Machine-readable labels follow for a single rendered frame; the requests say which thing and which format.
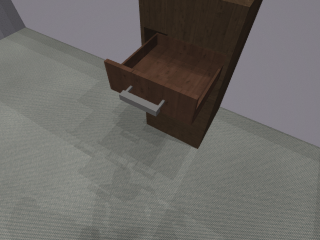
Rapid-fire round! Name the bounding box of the drawer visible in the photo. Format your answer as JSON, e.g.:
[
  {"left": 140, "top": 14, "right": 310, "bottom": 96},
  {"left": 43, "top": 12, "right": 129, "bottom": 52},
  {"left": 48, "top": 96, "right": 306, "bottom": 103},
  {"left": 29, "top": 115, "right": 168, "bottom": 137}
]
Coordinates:
[{"left": 104, "top": 33, "right": 227, "bottom": 126}]

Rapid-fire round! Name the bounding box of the cabinet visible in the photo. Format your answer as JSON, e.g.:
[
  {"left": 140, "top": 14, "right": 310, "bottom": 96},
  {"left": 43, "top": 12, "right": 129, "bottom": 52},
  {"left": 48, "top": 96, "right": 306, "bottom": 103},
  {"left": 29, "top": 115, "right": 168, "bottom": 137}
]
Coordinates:
[{"left": 138, "top": 0, "right": 263, "bottom": 149}]

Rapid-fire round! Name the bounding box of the handle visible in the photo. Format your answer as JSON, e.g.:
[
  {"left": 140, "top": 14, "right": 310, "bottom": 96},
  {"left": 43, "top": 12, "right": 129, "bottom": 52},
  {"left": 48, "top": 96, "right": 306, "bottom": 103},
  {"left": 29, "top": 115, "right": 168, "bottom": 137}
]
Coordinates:
[{"left": 119, "top": 86, "right": 165, "bottom": 116}]

